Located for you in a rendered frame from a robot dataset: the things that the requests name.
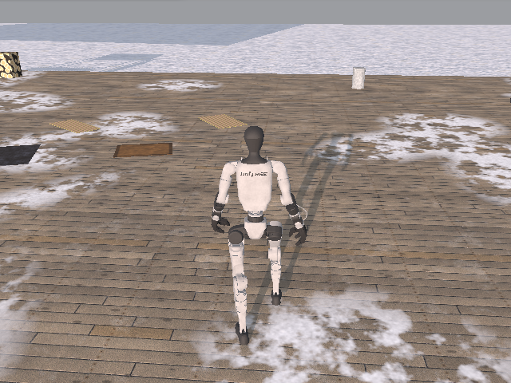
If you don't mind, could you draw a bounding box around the robot right upper arm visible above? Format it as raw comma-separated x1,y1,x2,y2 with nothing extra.
271,160,293,206

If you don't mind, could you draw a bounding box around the robot left upper arm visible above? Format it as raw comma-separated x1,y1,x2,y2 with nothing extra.
216,160,238,204

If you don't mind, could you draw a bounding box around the robot head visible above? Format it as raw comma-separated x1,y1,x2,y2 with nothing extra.
241,126,267,164

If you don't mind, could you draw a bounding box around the left robot forearm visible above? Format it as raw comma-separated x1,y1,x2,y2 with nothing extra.
212,192,225,221

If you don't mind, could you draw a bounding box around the right robot forearm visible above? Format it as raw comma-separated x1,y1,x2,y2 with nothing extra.
286,193,304,229

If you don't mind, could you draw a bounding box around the robot right hand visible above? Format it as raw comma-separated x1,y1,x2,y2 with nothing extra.
289,225,307,246

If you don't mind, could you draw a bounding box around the humanoid robot torso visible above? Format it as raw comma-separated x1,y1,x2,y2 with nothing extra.
236,157,273,239

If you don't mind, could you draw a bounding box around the robot left hand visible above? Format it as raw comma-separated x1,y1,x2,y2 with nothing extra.
211,218,230,233

